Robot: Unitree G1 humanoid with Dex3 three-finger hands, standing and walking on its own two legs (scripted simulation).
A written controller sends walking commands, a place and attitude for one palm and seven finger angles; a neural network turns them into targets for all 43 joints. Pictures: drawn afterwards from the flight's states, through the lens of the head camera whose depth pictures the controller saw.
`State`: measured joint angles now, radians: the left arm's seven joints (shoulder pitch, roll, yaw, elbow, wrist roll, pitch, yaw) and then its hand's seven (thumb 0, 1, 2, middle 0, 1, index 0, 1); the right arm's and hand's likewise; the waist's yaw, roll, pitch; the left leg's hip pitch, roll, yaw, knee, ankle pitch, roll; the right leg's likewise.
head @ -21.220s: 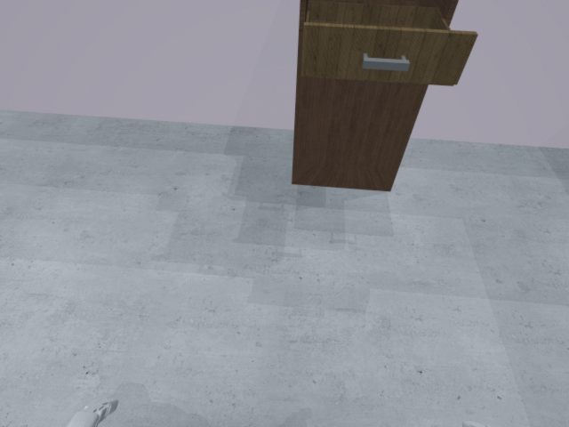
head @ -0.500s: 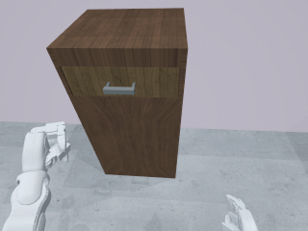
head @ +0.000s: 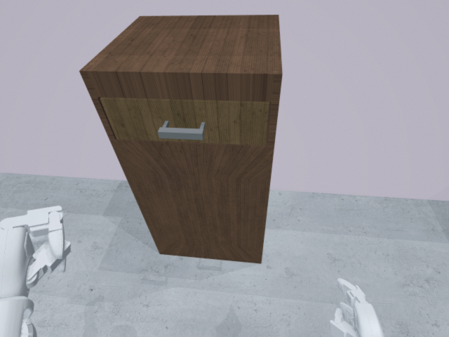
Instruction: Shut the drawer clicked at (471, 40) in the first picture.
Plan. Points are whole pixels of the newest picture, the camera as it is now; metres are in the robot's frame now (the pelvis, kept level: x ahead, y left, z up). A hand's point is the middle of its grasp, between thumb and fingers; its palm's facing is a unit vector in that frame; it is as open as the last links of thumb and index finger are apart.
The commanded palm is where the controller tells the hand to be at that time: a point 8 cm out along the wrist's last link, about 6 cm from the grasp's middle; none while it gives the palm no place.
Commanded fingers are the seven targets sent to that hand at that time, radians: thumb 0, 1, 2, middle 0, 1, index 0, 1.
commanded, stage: step back with the hand held close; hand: left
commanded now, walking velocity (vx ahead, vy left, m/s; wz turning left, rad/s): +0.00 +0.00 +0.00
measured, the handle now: (182, 129) +0.61 +0.20 +0.04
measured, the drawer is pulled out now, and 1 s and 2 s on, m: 0.00 0.00 0.00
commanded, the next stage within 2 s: stop stepping back and stand still in 1.38 s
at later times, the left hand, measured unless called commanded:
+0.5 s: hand (52, 255) +0.17 +0.26 +0.15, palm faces +0.27 -0.82 -0.51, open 3.3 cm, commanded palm +0.11 +0.30 +0.17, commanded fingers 0.00 0.90 0.90 -1.40 -1.60 -1.40 -1.60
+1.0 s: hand out of the picture +0.08 +0.27 +0.16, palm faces +0.38 -0.80 -0.47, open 3.3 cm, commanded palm +0.01 +0.32 +0.17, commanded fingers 0.00 0.90 0.90 -1.40 -1.60 -1.40 -1.60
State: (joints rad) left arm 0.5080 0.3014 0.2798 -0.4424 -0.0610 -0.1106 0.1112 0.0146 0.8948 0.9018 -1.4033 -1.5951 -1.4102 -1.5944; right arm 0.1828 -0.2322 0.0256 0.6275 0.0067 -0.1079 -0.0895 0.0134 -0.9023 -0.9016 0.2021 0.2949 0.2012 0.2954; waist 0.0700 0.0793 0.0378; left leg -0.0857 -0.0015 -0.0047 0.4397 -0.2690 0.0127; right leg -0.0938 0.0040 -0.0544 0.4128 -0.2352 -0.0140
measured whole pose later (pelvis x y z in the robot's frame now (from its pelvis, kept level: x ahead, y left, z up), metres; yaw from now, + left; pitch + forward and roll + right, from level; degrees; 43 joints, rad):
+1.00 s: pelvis -0.11 +0.03 -0.02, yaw +3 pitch +0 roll -3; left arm 0.59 0.41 0.39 -0.59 0.00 -0.26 0.14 0.02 0.89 0.90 -1.40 -1.59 -1.41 -1.59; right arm 0.25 -0.22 -0.01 0.57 0.00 -0.06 -0.09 0.01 -0.90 -0.90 0.20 0.30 0.20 0.30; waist -0.04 0.01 0.02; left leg -0.44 -0.02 -0.04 0.60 -0.16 0.06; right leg -0.37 0.04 0.00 0.65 -0.20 0.02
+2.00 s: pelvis -0.28 +0.06 -0.02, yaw -2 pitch -2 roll +0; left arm 0.52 0.34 0.38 -0.49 -0.05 -0.18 0.16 0.01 0.89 0.90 -1.41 -1.60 -1.41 -1.59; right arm 0.32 -0.23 0.00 0.70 0.01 -0.08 -0.10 0.01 -0.90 -0.90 0.20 0.30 0.20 0.30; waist -0.02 -0.05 -0.10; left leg -0.37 -0.01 0.07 0.69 -0.31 0.06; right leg -0.14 -0.01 -0.02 0.69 -0.49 -0.01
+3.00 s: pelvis -0.30 +0.07 +0.00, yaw -1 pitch -1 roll -1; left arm 0.63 0.35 0.35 -0.56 -0.03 -0.20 0.14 0.02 0.89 0.90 -1.40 -1.59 -1.41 -1.59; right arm 0.21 -0.19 0.02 0.61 0.00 -0.10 -0.08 0.01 -0.90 -0.90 0.20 0.30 0.20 0.30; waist 0.01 0.00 0.05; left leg -0.26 0.04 0.07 0.49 -0.21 0.01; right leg -0.20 -0.03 -0.08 0.45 -0.23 0.02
